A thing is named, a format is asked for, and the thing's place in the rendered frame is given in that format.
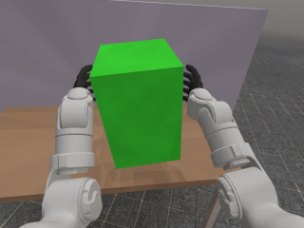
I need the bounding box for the robot left forearm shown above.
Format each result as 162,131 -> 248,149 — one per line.
42,87 -> 95,216

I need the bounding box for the left robot hand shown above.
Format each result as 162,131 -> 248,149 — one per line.
73,65 -> 96,102

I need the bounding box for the table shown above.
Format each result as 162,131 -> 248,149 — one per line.
0,104 -> 241,228

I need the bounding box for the robot right forearm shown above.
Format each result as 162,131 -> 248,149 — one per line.
186,87 -> 278,203

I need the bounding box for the carton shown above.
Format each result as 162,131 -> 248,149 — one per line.
89,38 -> 184,169

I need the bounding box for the right robot upper arm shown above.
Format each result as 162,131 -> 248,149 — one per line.
217,166 -> 304,228

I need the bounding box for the left robot upper arm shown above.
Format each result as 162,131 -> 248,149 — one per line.
19,177 -> 103,228

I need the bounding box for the right robot hand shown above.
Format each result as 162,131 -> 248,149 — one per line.
182,64 -> 203,102

